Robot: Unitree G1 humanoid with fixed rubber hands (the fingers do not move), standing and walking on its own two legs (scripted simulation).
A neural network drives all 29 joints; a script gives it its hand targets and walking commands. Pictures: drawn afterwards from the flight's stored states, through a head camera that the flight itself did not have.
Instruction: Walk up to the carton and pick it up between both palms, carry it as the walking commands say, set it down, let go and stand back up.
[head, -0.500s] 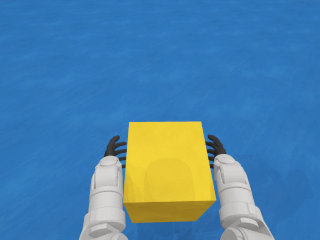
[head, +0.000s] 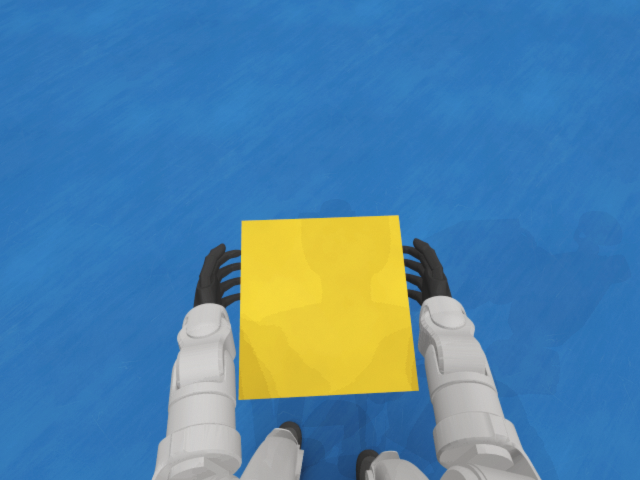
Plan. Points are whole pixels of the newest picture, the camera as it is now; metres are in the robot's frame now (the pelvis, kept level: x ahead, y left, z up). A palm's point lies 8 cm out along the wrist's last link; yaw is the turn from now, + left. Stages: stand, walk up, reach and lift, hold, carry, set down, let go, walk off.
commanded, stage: set down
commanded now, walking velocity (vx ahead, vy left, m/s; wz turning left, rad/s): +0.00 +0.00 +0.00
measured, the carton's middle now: (322, 313) +0.34 +0.04 -0.13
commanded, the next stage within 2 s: none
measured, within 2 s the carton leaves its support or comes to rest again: neither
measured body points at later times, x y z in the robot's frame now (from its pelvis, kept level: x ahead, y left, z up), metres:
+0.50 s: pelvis -0.03 +0.01 -0.08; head +0.17 +0.04 +0.33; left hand +0.36 +0.19 -0.15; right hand +0.39 -0.10 -0.15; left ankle +0.06 +0.13 -0.71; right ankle +0.01 -0.11 -0.71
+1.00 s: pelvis -0.04 +0.01 -0.15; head +0.20 +0.03 +0.24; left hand +0.39 +0.20 -0.23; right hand +0.42 -0.09 -0.23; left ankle +0.06 +0.13 -0.71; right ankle +0.01 -0.11 -0.71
